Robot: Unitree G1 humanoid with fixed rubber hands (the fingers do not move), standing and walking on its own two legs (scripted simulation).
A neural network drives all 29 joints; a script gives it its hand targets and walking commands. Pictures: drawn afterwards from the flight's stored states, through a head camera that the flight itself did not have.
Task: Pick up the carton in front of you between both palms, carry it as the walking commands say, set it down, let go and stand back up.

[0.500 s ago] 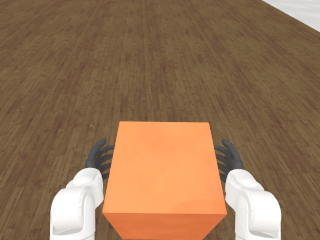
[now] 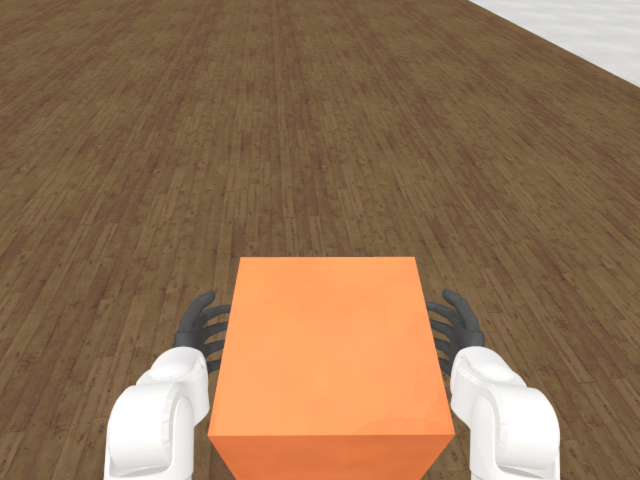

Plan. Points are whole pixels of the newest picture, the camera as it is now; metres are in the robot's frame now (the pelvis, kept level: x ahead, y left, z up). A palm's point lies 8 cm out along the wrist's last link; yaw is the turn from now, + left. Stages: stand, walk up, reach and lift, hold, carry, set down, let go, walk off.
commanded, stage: carry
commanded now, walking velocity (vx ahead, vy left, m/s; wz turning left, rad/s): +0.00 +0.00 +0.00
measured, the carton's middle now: (327, 382) +0.25 +0.00 +0.02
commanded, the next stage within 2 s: hold in 1.00 s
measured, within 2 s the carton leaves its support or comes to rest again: neither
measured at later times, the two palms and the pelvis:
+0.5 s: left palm (215, 373) +0.24 +0.13 +0.05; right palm (462, 372) +0.25 -0.17 +0.05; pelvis -0.02 -0.02 +0.00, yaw +0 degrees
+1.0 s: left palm (226, 376) +0.25 +0.12 +0.04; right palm (468, 373) +0.25 -0.18 +0.05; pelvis -0.04 -0.03 +0.00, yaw +0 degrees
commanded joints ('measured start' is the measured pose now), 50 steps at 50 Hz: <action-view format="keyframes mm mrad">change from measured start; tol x8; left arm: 1 -398 -739 -610 -57 -269 -15 -129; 29 -649 -821 -389 573 -51 -523 -310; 39 -668 -942 -492 516 -109 -550 -330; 50 -649 -902 -461 522 -90 -514 -329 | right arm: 1 -356 730 609 -45 261 -17 127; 30 -588 829 383 608 49 -536 315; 50 -585 905 453 530 80 -508 330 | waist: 1 5 -18 -147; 50 4 12 -142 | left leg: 1 230 100 -112 2 442 -5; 23 229 109 -136 -93 206 -20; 50 222 111 -130 -66 293 -30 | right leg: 1 -59 -125 64 -55 598 1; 23 -116 -100 74 -118 258 -35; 40 -50 -113 78 -64 472 -32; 50 -94 -105 68 -84 369 -45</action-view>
